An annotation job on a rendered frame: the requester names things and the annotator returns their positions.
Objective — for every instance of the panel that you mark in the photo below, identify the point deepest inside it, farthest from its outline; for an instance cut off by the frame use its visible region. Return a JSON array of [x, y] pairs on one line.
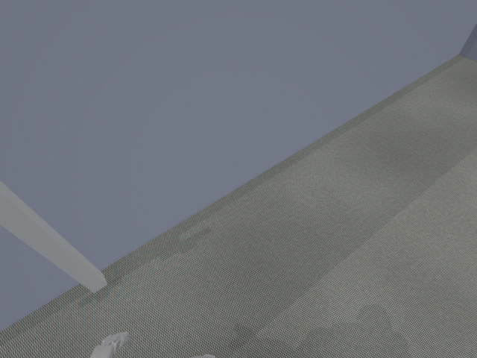
[[17, 217]]

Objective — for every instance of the left robot hand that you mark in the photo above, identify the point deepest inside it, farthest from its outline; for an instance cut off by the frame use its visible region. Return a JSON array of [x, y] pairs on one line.
[[110, 345]]

